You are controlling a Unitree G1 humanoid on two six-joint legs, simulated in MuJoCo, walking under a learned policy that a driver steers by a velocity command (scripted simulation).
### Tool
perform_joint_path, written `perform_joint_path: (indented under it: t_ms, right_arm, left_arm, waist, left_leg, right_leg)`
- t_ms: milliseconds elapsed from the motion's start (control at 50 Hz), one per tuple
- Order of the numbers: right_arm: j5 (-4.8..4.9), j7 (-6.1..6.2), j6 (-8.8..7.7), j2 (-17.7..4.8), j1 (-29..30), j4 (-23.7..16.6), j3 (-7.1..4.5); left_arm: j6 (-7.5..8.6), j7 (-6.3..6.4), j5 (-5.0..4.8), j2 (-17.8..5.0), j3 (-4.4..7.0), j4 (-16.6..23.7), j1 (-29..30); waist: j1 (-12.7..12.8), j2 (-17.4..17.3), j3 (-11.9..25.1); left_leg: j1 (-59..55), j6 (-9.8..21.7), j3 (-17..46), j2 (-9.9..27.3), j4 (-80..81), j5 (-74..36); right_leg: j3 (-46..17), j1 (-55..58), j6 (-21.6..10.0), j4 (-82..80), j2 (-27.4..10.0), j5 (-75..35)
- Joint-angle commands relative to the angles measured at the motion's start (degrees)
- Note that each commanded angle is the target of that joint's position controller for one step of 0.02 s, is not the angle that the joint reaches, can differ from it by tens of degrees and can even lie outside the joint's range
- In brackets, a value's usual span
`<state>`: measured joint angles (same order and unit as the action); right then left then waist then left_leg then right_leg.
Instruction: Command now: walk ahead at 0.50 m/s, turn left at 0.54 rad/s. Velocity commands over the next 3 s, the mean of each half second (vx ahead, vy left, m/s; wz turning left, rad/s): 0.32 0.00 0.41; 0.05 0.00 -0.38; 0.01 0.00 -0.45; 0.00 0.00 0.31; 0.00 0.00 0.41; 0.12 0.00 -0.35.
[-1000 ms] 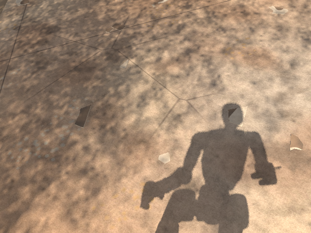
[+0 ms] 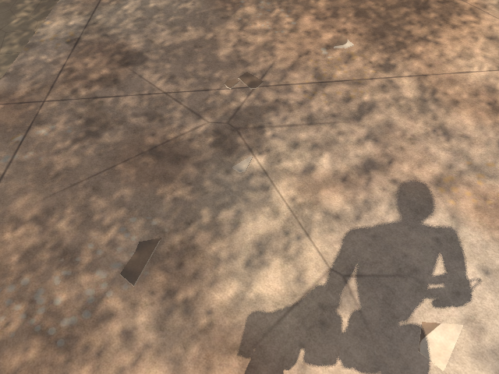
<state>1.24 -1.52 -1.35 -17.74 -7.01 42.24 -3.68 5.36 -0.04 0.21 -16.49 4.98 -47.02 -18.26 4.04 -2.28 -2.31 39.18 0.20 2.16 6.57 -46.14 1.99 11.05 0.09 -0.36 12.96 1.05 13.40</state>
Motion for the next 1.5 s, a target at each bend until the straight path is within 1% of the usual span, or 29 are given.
perform_joint_path:
  t_ms: [20, 100, 140, 160, 180, 200, 220, 280, 420, 520, 620, 660, 680, 700, 720, 760, 900, 1020, 1040, 1060, 1080, 1100, 1140, 1240, 1360, 1440, 1460, 1480, 1500]
  right_arm:
    - [-0.02, -1.16, -0.40, -1.4, 3.8, -4.8, 0.27]
    - [-0.28, -1.74, 0.02, -3.8, 5.1, -7.2, -0.74]
    - [0.05, -1.22, 0.44, -7.8, -7.8, -4.4, -3.36]
    - [0.13, -0.13, 1.02, -13.2, -17.7, -2.0, -5.66]
    - [-0.05, 0.39, 0.66, -20.3, -14.2, -3.3, -6.37]
    - [-0.61, -0.11, -0.37, -15.9, -14.6, -6.2, -4.90]
    - [-1.05, -0.46, -1.26, -12.5, -12.2, -6.0, -3.90]
    - [-0.81, 0.33, -1.28, -7.7, -4.2, -7.3, -2.58]
    - [-1.62, 2.17, -1.06, -4.9, -2.6, -4.5, -0.95]
    - [-2.99, 2.04, -0.90, -5.7, -3.6, -0.9, -0.59]
    - [-0.87, 3.34, 1.56, -7.6, -3.1, 0.4, -1.50]
    - [-1.06, 4.24, 1.82, -7.0, -4.3, -0.1, -1.61]
    - [-2.48, 4.24, 1.08, -5.7, -4.9, -2.3, -1.33]
    - [-3.29, 3.78, 0.85, -4.5, -0.5, -3.4, -0.73]
    - [-2.11, 2.95, 0.82, -4.9, -2.0, -3.0, -0.88]
    - [-0.93, 2.97, 1.68, -4.2, -0.2, -2.8, -0.98]
    - [-0.86, 3.30, 1.84, -3.0, -0.7, -2.5, -0.83]
    - [-1.07, 2.25, 0.38, -5.1, -5.3, -1.6, -2.19]
    - [-2.17, 2.70, 0.51, -9.4, -6.9, -2.0, -3.19]
    - [-4.00, 2.66, 1.00, -13.3, -4.9, -2.0, -4.01]
    - [-4.68, 2.80, 0.50, -10.0, -2.2, -4.0, -3.07]
    - [-3.99, 3.17, 0.26, -6.9, 0.9, -4.8, -2.21]
    - [-1.97, 3.63, 0.15, -5.0, 3.3, -5.2, -1.61]
    - [-2.23, 4.78, 1.36, -6.5, -3.3, -3.7, -2.01]
    - [-0.87, 3.09, 1.87, -9.7, -2.9, -3.2, -3.13]
    - [0.39, 2.44, 1.39, -6.8, -4.7, -0.8, -1.81]
    - [-2.58, 1.77, 0.79, -2.0, -6.0, -1.3, 0.05]
    - [-2.74, 1.67, 0.61, -0.6, -4.8, -2.5, 0.65]
    - [-1.94, 2.00, 1.03, -4.3, -2.7, -1.9, -0.14]
  left_arm:
    - [0.51, 0.43, -0.84, -9.5, 2.21, 3.7, 3.9]
    - [-1.18, 0.49, -2.07, -12.2, 3.08, 2.4, 2.6]
    - [-2.22, 0.68, -2.56, -12.3, 2.86, 2.7, 3.7]
    - [-2.12, 1.04, -1.20, -10.1, 1.87, 3.8, 2.7]
    - [-0.95, 0.70, 1.34, -1.7, -0.80, 7.3, -2.5]
    - [0.77, 0.18, -0.48, -6.4, -0.49, 7.1, 1.8]
    - [1.36, 0.00, -2.45, -9.0, 0.18, 8.6, 6.7]
    - [0.63, 1.36, 0.26, -9.3, 0.59, 7.6, 6.8]
    - [-2.13, 0.84, 0.15, -3.4, -1.48, 5.6, 6.0]
    - [-2.03, -0.35, -0.77, -5.1, -1.23, 6.4, 11.1]
    - [-2.65, -1.61, -0.54, -6.6, -0.34, 8.7, 11.4]
    - [-2.50, -1.44, -0.17, -9.8, 0.84, 8.3, 6.8]
    - [-2.58, -0.98, 0.25, -14.9, 2.11, 8.7, 4.8]
    - [-3.32, -0.34, 0.26, -11.9, 1.66, 8.0, 0.1]
    - [-3.30, -0.06, 0.14, -10.0, 0.74, 8.1, 0.2]
    - [-3.77, 0.36, -0.85, -9.3, 0.97, 9.7, 6.4]
    - [-6.63, 2.02, -0.96, -11.2, 2.31, 11.6, 9.2]
    - [-7.98, 2.32, -1.55, -9.5, 1.85, 12.7, 11.0]
    - [-7.98, 2.20, -0.89, -6.6, 1.00, 12.9, 9.2]
    - [-7.29, 1.96, -1.12, -5.9, 1.03, 14.9, 8.9]
    - [-6.70, 1.94, -0.43, -10.4, 2.31, 13.6, 7.8]
    - [-6.93, 1.81, -1.07, -12.3, 3.25, 12.1, 6.7]
    - [-8.16, 2.22, -0.80, -10.2, 3.04, 10.2, 4.7]
    - [-8.09, 1.29, -1.66, -6.2, 1.29, 14.2, 11.4]
    - [-8.19, 0.15, -1.03, -5.5, 0.39, 15.1, 10.9]
    - [-8.25, 0.04, -0.64, -6.8, 0.78, 12.8, 5.7]
    - [-8.28, 0.86, -0.07, -10.0, 1.01, 13.4, 4.4]
    - [-7.64, 0.77, 1.51, -8.6, 0.00, 13.7, 7.8]
    - [-6.52, 0.32, 2.18, -4.6, -0.99, 13.4, 8.9]
  waist:
    - [-1.2, 4.0, -2.9]
    - [-2.4, 5.4, -1.5]
    - [-10.1, 5.2, 6.2]
    - [-13.9, 0.2, 11.5]
    - [-5.6, -16.0, 16.1]
    - [-10.0, -7.9, 24.6]
    - [-10.2, -3.9, 17.9]
    - [-4.2, 0.6, 8.4]
    - [-3.0, -1.8, 9.5]
    - [-5.9, -2.0, 6.2]
    - [-5.1, -2.2, 3.5]
    - [-3.5, 2.8, 7.6]
    - [-5.1, 12.3, 11.1]
    - [-0.2, 19.0, 15.1]
    - [-0.9, 13.1, 17.4]
    - [-2.9, 5.7, 10.3]
    - [-3.6, 11.1, 11.1]
    - [-5.6, 11.1, 9.1]
    - [-4.7, 2.2, 9.5]
    - [-2.7, -15.0, 6.3]
    - [-3.1, -10.8, 5.5]
    - [-1.9, -6.3, 4.6]
    - [-1.7, -4.4, 3.1]
    - [-6.4, -6.8, 4.1]
    - [-6.6, -8.3, 6.3]
    - [-3.5, -3.7, 7.1]
    - [-5.1, 8.9, 11.1]
    - [-5.6, 16.3, 10.4]
    - [-3.2, 11.8, 9.8]
  left_leg:
    - [-3.0, 1.2, -1.2, 0.3, 6.0, -3.1]
    - [-6.4, 4.8, -5.7, -3.6, 9.2, 6.8]
    - [-25.0, 8.0, -9.2, -9.4, 12.5, 7.3]
    - [-42.3, 10.9, -0.6, -6.0, 13.6, 2.5]
    - [-58.2, 22.0, 32.6, 9.5, 19.7, 4.2]
    - [-60.3, 24.4, 43.9, 13.9, 26.5, 2.0]
    - [-55.8, 21.7, 34.5, 12.3, 26.3, -6.4]
    - [-34.8, 16.7, 18.1, 5.8, 25.9, -22.4]
    - [-27.7, 13.0, 3.3, 1.2, 28.5, -31.5]
    - [-31.4, 11.8, 2.3, 3.6, 29.2, -24.7]
    - [-37.8, 11.1, 4.3, 6.8, 20.1, -25.4]
    - [-34.1, 6.0, 0.0, 1.3, 9.3, -24.1]
    - [-22.3, 0.9, -5.2, -7.4, -3.7, -7.5]
    - [-8.4, -2.3, -2.4, -14.6, -17.8, 32.9]
    - [-6.6, -2.0, 4.3, -11.3, -23.6, 37.1]
    - [-3.2, -2.7, 4.0, -8.3, -21.8, 31.4]
    - [-16.4, -5.2, 1.8, -9.6, 2.2, 19.3]
    - [-28.9, -1.5, 1.9, -7.6, 23.6, 8.3]
    - [-34.1, 2.7, 12.6, 4.1, 27.7, 8.8]
    - [-31.1, 12.2, 27.7, 14.8, 31.8, 3.2]
    - [-28.5, 15.7, 28.5, 16.9, 32.0, 2.4]
    - [-27.1, 13.7, 22.0, 13.6, 30.8, 2.2]
    - [-28.7, 10.3, 13.3, 8.5, 29.2, 1.5]
    - [-37.3, 12.3, 6.3, 8.4, 28.3, -7.6]
    - [-34.7, 13.1, 3.3, 10.0, 25.9, -14.2]
    - [-27.2, 5.7, -0.6, 6.4, 18.0, -6.3]
    - [-17.9, 0.1, -4.8, 1.7, 7.9, 12.3]
    - [-13.3, -3.2, -4.2, -2.1, 4.7, 32.2]
    - [-15.3, -4.5, -0.9, -0.6, 0.8, 33.1]
  right_leg:
    - [-3.5, -3.3, -8.6, -6.1, -16.8, -14.6]
    - [-0.6, 3.8, -6.5, 2.7, -18.1, -32.0]
    - [2.8, 0.3, -3.9, 21.9, -15.2, -46.1]
    - [3.2, -12.4, -0.5, 39.9, -12.4, -33.1]
    - [-1.6, -37.5, 4.1, 61.1, 0.0, 20.4]
    - [-15.3, -41.2, 3.6, 67.8, 0.6, 24.5]
    - [-15.8, -44.5, 2.6, 67.5, -1.8, 19.6]
    - [-15.6, -36.2, 2.4, 56.7, -7.1, 10.2]
    - [-12.8, -27.3, 4.3, 36.0, -6.6, -7.7]
    - [-13.1, -25.3, 2.5, 25.4, -5.6, -12.4]
    - [-10.9, -29.0, -0.7, 20.4, -3.4, -1.1]
    - [-15.8, -17.1, -4.5, 14.2, -5.0, -26.3]
    - [-29.2, -6.3, -12.4, 14.8, -13.7, -46.9]
    - [-41.8, 3.5, -21.9, 10.6, -22.0, -53.2]
    - [-41.6, 3.5, -20.9, 9.9, -21.9, -44.8]
    - [-33.7, -3.0, -15.4, 9.4, -16.5, -33.3]
    - [-31.2, -12.1, -11.8, 7.7, -10.1, -20.7]
    - [-34.7, -18.4, -6.6, 12.1, -5.8, -5.0]
    - [-29.6, -25.2, -3.2, 22.1, -1.2, 7.7]
    - [-18.9, -34.9, -0.2, 34.1, 7.0, 21.3]
    - [-21.0, -35.0, 1.5, 46.5, 2.7, 21.4]
    - [-20.8, -34.6, 1.9, 51.4, 2.1, 17.6]
    - [-19.3, -36.2, 4.0, 56.1, 1.2, 11.4]
    - [-14.6, -37.9, 6.9, 47.1, -1.4, 8.3]
    - [-9.7, -23.4, 4.7, 29.3, -1.2, 10.4]
    - [-11.6, -4.8, -0.9, 5.4, -1.5, -11.3]
    - [-25.6, 6.0, -4.1, 6.5, -13.5, -30.0]
    - [-30.9, 0.4, -13.7, 8.1, -22.1, -34.7]
    - [-28.8, -3.6, -15.9, 6.6, -20.2, -28.1]
